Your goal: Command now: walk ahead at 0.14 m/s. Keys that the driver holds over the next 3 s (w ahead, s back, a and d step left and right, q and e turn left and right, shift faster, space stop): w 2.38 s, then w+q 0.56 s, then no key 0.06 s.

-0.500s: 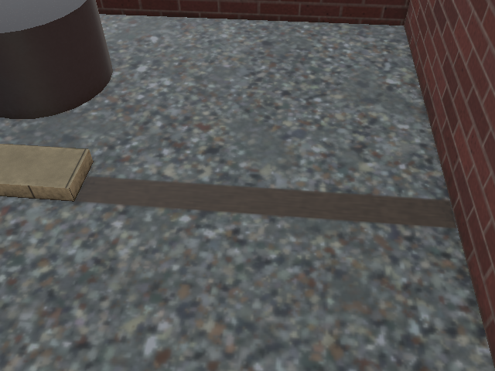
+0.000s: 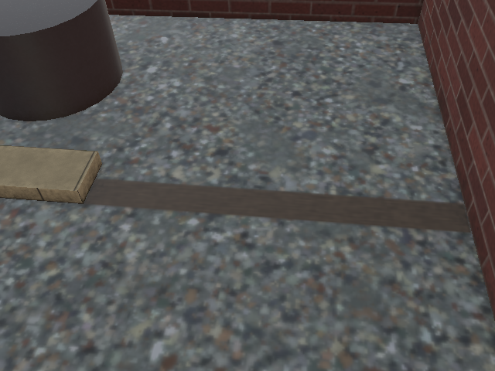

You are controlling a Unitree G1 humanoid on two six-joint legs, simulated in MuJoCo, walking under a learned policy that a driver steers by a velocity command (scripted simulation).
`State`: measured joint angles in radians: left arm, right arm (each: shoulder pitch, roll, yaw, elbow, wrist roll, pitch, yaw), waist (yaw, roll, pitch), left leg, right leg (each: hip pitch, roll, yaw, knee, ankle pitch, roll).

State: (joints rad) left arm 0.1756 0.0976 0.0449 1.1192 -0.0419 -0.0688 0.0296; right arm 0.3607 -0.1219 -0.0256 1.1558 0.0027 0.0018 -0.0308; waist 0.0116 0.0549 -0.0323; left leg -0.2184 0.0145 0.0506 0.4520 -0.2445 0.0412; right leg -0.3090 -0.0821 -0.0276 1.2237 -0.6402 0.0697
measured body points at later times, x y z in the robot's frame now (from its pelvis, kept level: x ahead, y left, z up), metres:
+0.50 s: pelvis +0.08 -0.11 +0.00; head +0.07 -0.14 +0.45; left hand -0.01 +0.12 -0.14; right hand +0.21 -0.37 -0.14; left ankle +0.19 +0.08 -0.63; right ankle +0.05 -0.19 -0.74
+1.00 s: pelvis +0.36 -0.05 -0.01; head +0.41 -0.05 +0.44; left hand +0.42 +0.22 -0.15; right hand +0.46 -0.30 -0.14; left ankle +0.42 +0.04 -0.74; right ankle +0.25 -0.18 -0.63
